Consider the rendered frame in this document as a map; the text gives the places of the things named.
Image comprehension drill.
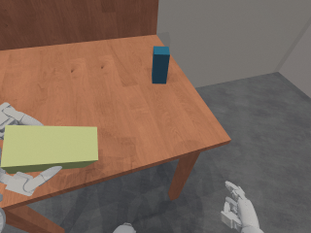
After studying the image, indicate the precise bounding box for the table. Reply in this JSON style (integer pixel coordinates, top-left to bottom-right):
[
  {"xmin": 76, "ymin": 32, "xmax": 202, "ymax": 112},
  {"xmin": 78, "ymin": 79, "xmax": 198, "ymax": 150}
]
[{"xmin": 0, "ymin": 0, "xmax": 231, "ymax": 233}]

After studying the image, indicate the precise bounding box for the right robot hand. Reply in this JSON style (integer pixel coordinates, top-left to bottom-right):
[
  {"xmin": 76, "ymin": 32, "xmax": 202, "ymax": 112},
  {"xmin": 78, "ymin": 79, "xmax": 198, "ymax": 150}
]
[{"xmin": 221, "ymin": 181, "xmax": 259, "ymax": 233}]

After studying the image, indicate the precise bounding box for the sponge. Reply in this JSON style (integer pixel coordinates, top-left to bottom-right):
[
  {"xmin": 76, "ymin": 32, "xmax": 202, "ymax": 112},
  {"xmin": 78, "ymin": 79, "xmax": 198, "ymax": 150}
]
[{"xmin": 0, "ymin": 125, "xmax": 98, "ymax": 175}]

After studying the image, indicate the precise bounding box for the left robot hand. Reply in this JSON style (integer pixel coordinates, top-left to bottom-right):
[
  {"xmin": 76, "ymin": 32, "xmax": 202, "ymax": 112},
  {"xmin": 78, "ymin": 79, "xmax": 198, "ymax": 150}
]
[{"xmin": 0, "ymin": 102, "xmax": 62, "ymax": 196}]

